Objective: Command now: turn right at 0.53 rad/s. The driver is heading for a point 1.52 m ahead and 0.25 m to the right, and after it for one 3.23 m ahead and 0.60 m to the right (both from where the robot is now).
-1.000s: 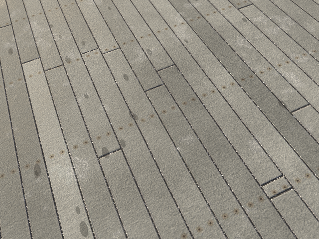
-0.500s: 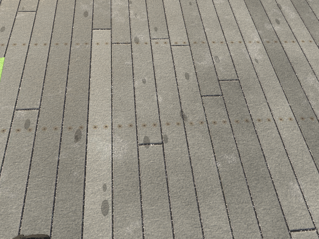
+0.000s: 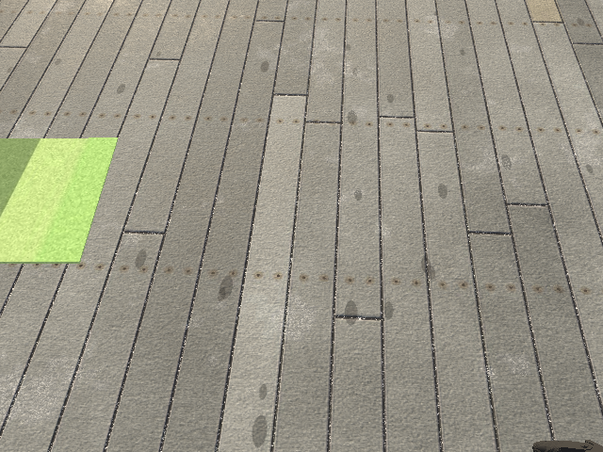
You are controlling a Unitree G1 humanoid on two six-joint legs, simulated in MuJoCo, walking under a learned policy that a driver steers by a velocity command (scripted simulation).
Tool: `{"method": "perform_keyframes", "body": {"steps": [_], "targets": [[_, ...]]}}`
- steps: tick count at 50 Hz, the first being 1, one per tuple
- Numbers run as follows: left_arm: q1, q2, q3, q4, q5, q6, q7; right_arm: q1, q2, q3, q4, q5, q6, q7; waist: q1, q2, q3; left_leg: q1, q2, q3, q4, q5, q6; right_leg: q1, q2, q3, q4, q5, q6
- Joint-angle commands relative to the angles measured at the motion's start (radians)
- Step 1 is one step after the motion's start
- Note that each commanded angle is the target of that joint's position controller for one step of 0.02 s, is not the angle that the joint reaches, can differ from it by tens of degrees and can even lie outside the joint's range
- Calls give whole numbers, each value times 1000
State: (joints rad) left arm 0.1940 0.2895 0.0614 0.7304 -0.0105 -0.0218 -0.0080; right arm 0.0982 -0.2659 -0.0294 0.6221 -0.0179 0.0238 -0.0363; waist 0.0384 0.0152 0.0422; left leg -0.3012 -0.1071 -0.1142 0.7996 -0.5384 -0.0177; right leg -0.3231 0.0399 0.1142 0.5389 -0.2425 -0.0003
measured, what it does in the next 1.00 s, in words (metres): walks ahead: left foot, then right foot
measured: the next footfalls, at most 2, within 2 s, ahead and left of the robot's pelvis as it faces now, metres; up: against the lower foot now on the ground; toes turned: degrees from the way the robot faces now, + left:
left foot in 0.18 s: +0.06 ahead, +0.12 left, +0.00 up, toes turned -18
right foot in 0.70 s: +0.10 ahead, -0.19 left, +0.00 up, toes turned -22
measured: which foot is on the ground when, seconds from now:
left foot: up 0.00-0.16, down 0.18-0.70, up 0.72-1.00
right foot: down 0.00-0.18, up 0.20-0.68, down 0.70-1.00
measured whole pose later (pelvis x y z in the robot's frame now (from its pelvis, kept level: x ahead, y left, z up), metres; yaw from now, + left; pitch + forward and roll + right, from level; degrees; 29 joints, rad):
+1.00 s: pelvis +0.09 -0.06 +0.01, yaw -9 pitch +1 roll -2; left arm 0.10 0.28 0.08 0.70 0.01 -0.01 0.03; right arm 0.22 -0.32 -0.09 0.64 0.02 0.08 -0.01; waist -0.02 0.01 0.08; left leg -0.56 0.10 0.04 0.94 -0.31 -0.09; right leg -0.20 -0.06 -0.22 0.41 -0.22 -0.01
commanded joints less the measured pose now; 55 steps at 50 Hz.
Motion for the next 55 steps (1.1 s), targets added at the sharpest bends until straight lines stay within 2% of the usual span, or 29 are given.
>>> {"method": "perform_keyframes", "body": {"steps": [1, 3, 5, 8, 9, 10, 11, 12, 13, 14, 15, 17, 19, 21, 23, 27, 29, 31, 34, 35, 36, 37, 38, 40, 41, 43, 46, 49, 55], "targets": [[10, 228, 70, -64, -15, -16, 24, -14, -118, -58, -91, 17, -13, -2, -25, -146, -142, -235, 26, -46, 205, -85, -30, 291, -284, 442, -155, 481, -247], [-42, 201, 73, -84, -35, 17, 44, -17, -87, -54, -81, 24, -23, 6, -35, -143, -141, -196, 29, -18, 28, 1, -45, 262, -208, 380, -158, 388, -183], [-63, 199, 81, -105, -28, 53, 54, 4, -66, -53, -66, 34, -33, 20, -36, -180, -165, -89, 1, 11, -101, 86, -53, 205, -167, 373, -157, 367, -164], [-106, 198, 87, -136, -39, 72, 52, 115, -86, -70, -23, 35, -40, 34, -79, -196, -186, 109, -5, 39, -380, 277, -36, 99, -127, 391, -132, 250, -125], [-99, 173, 79, -141, -42, 71, 52, 153, -117, -85, -7, 33, -38, 28, -88, -169, -187, 229, 50, 22, -471, 359, -13, -1, -83, 364, -95, 94, -80], [-18, 101, 61, -129, -24, 70, 46, 153, -194, -101, -21, 15, -28, 17, -44, 41, -199, 341, 289, -215, -528, 310, 77, -155, 32, 230, 127, -238, -15], [2, 125, 72, -151, -19, 55, 46, 81, -244, -105, -44, -41, -27, 24, -12, 251, -123, 203, 478, -469, -574, 347, 213, -308, 92, 129, 337, -377, 27], [17, 200, 91, -136, -10, 47, 45, 17, -195, -92, -74, -47, -38, 22, 9, 179, -77, 154, 501, -429, -576, 374, 249, -308, -5, 107, 504, -334, 47], [23, 228, 102, -111, -15, 52, 44, -31, -141, -75, -81, -34, -44, 14, 19, 99, -44, 121, 435, -297, -555, 382, 219, -305, -25, 80, 565, -259, 58], [44, 205, 100, -88, -14, 62, 47, -50, -124, -70, -88, -18, -46, 4, 19, 63, -37, 137, 366, -196, -537, 387, 185, -313, -31, 67, 608, -192, 71], [54, 183, 94, -85, -13, 68, 45, -51, -120, -67, -82, -4, -47, -6, 12, 73, -29, 158, 342, -127, -521, 461, 177, -338, -45, 49, 658, -140, 85], [15, 154, 80, -115, -18, 68, 34, 2, -120, -63, -69, -6, -44, -20, -23, 94, -31, 191, 322, -20, -511, 616, 197, -369, -74, -17, 690, -90, 115], [-64, 130, 58, -159, -20, 58, 25, 154, -146, -72, -32, 3, -44, -19, -106, 94, -69, 307, 356, -87, -591, 259, 227, -444, -101, -39, 630, -65, 122], [-92, 124, 49, -180, -21, 43, 17, 213, -171, -77, -12, 14, -57, -7, -129, 95, -54, 377, 397, -173, -648, 2, 235, -511, -100, -14, 584, -64, 106], [-96, 112, 43, -178, -21, 21, 13, 236, -170, -78, 5, 14, -79, 5, -127, 76, -16, 408, 418, -180, -683, -25, 232, -548, -94, 16, 517, -31, 79], [-147, 53, 19, -181, 0, -7, 7, 215, -160, -75, 39, 16, -89, 23, -113, 75, 38, 352, 360, 18, -658, 404, 219, -411, -94, -35, 290, 4, 66], [-170, 20, 1, -185, 9, -16, 0, 217, -168, -73, 64, 32, -81, 31, -104, 107, 24, 256, 322, 66, -612, 620, 219, -233, -84, -108, 162, -20, 65], [-173, 44, 7, -186, 1, -22, -6, 253, -199, -79, 90, 44, -67, 39, -100, 139, -5, 233, 327, 44, -545, 770, 218, -112, -37, -136, 72, -22, 54], [-24, 128, 43, -139, 6, -27, 2, 212, -191, -72, 93, 61, -64, 35, 8, 98, -95, 141, 280, 38, -373, 817, 124, 231, -28, -106, -189, 274, -18], [92, 203, 63, -132, 27, -18, 22, 181, -143, -52, 58, 35, -75, 35, 57, 27, -222, -7, 218, 73, -191, 570, 55, 479, -193, 31, -119, 546, -73], [104, 267, 70, -143, 50, 7, 43, 278, -43, -22, 47, 9, -77, 38, 8, -234, -327, -271, 112, 120, 113, -142, -21, 687, -470, 235, -8, 964, -216], [114, 226, 66, -144, 49, 18, 40, 321, -129, -48, 68, 44, -65, 31, 36, -226, -387, -298, 116, 43, 302, -192, -43, 572, -515, 275, -69, 799, -304], [59, 164, 48, -147, 34, 16, 32, 276, -178, -67, 65, 62, -48, 25, 21, -187, -278, -341, 155, 43, 387, -136, -48, 476, -444, 176, -114, 654, -277], [-78, 87, 25, -151, 9, 9, 27, 265, -173, -80, 66, 48, -3, 3, -41, -193, -142, -351, 193, 65, 404, -22, -77, 296, -360, 41, -194, 442, -216], [-125, 84, 26, -149, 16, 5, 26, 282, -159, -81, 63, 41, 19, -3, -68, -195, -109, -299, 197, 76, 417, 34, -95, 198, -342, -14, -229, 415, -209], [-161, 84, 31, -140, 34, -6, 32, 269, -123, -77, 34, 40, 39, -7, -84, -184, -82, -269, 203, 100, 393, 125, -110, 126, -343, -89, -280, 367, -214], [-159, 100, 40, -117, 33, -13, 43, 201, -99, -71, -22, 36, 44, 9, -70, -153, -76, -273, 234, 99, 258, 212, -96, 156, -363, -155, -285, 343, -217], [-171, 144, 56, -106, 20, -8, 38, 149, -89, -64, -63, 33, 47, 42, -58, -133, -80, -196, 242, 132, 102, 261, -58, 164, -378, -217, -264, 353, -208], [-157, 183, 80, -82, -28, 7, 4, 128, -143, -96, -113, 44, 71, 67, -80, -108, -93, -39, 177, 225, -163, 270, 40, 213, -401, -297, -69, 371, -106]]}}
Over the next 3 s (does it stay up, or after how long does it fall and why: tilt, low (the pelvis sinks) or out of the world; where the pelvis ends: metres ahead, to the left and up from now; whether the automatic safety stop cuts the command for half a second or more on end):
stays up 0.78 -0.19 -0.02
